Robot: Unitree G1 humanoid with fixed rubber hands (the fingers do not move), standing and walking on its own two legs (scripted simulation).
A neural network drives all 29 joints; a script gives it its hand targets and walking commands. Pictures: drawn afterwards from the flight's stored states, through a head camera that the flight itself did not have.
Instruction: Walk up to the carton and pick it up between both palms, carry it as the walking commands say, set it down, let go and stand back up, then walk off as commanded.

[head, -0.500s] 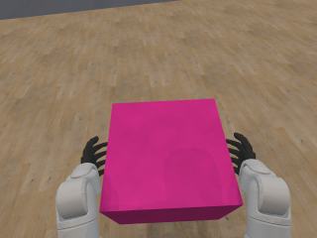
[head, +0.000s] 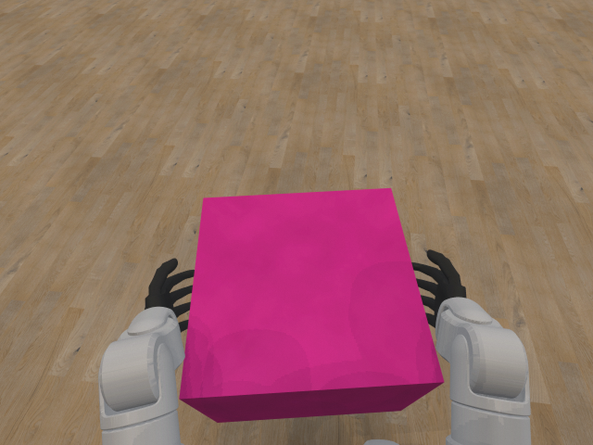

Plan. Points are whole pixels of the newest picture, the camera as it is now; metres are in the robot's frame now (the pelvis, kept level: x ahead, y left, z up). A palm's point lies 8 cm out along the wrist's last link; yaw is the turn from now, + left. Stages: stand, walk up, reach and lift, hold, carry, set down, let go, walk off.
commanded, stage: carry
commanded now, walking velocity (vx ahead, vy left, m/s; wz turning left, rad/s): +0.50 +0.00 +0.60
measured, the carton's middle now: (303, 306) +0.30 -0.01 -0.01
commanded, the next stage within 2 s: none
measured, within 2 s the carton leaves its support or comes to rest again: neither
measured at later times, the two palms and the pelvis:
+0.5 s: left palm (135, 167) +0.57 +0.27 +0.05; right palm (306, 118) +0.70 -0.05 +0.05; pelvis +0.39 +0.02 -0.03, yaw +18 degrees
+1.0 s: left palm (79, 93) +0.80 +0.44 +0.08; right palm (205, 38) +1.03 +0.18 +0.08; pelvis +0.71 +0.13 +0.00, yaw +37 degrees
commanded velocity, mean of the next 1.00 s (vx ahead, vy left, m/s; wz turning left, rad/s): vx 0.50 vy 0.00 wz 0.60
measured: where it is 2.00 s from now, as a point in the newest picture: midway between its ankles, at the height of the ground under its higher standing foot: (155, 213)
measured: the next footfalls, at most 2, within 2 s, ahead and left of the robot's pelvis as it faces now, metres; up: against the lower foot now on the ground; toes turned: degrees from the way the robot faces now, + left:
right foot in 0.04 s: +0.15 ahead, -0.16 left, +0.00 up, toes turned -6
left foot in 0.40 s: +0.48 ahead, +0.11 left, +0.00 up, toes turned +24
